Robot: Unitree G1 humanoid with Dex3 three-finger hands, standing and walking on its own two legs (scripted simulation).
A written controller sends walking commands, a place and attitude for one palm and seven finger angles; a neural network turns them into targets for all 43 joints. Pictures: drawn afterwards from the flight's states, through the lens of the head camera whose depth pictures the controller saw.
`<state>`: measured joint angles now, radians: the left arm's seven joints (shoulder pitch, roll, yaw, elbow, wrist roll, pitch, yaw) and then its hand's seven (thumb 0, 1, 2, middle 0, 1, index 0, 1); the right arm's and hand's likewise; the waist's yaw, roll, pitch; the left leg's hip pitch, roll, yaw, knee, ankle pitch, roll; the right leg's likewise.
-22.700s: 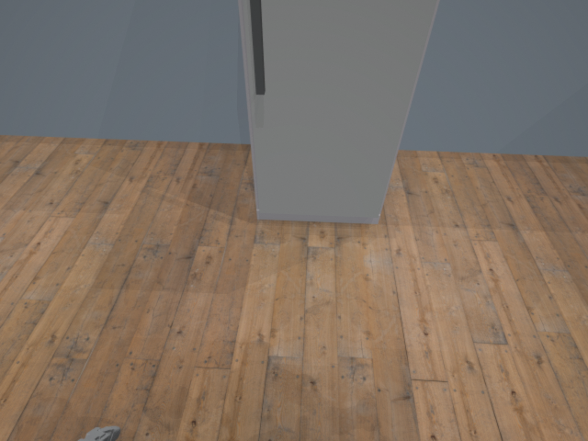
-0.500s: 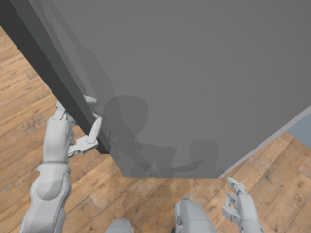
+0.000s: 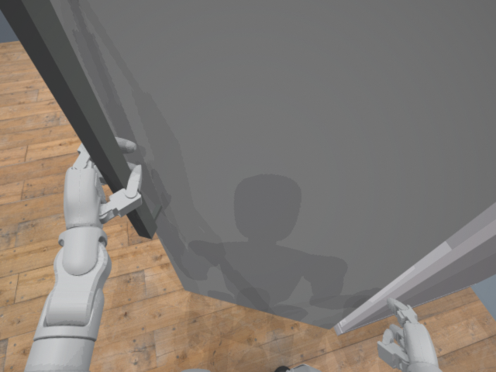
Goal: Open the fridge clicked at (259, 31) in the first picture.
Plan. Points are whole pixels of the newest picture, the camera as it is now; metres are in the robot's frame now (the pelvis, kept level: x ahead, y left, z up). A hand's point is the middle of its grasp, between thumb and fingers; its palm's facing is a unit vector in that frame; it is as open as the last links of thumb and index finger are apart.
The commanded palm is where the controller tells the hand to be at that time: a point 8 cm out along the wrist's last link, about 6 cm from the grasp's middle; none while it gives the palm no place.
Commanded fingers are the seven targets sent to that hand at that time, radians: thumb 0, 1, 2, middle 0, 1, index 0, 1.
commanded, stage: stop walking and hold the door back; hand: left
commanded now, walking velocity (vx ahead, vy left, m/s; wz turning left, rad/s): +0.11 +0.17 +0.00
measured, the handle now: (118, 148) +0.37 +0.22 +0.15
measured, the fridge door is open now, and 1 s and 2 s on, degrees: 58 55 57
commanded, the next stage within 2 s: loosen the grip on the handle in 1.42 s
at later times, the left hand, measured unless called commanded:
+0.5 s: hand (135, 176) +0.35 +0.20 +0.12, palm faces +0.23 -0.95 -0.23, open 5.8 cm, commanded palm +0.33 +0.26 +0.10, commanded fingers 0.00 0.90 0.90 -0.45 -1.40 -0.45 -1.40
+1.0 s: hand (137, 173) +0.36 +0.20 +0.11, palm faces +0.19 -0.96 -0.21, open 5.9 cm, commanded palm +0.32 +0.26 +0.10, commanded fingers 0.00 0.90 0.90 -0.45 -1.40 -0.45 -1.40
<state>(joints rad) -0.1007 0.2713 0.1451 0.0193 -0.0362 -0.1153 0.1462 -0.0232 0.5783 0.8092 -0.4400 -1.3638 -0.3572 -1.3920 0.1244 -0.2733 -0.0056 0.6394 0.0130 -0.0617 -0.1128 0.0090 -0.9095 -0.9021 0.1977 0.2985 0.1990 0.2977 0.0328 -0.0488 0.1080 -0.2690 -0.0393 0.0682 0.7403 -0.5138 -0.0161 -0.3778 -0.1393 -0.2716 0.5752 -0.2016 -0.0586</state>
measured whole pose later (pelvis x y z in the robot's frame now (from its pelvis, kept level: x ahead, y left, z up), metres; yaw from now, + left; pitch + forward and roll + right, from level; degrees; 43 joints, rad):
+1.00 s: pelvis -0.08 +0.02 +0.00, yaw -1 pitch +0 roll +0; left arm -0.62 0.33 0.23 0.79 -0.03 -0.18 0.04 -0.03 0.62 0.77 -0.43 -1.36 -0.42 -1.40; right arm 0.23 -0.26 0.03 0.72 0.04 -0.06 -0.10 0.01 -0.91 -0.90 0.20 0.30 0.20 0.30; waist -0.04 0.04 0.10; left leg -0.31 0.05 0.04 0.65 -0.35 -0.02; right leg -0.27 0.00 -0.08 0.55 -0.27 -0.04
